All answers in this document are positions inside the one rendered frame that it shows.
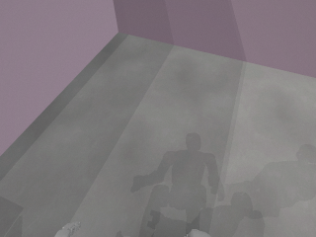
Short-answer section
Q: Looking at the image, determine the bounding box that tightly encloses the left robot hand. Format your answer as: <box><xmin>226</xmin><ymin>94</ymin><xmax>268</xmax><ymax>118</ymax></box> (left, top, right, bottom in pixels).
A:
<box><xmin>54</xmin><ymin>221</ymin><xmax>81</xmax><ymax>237</ymax></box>

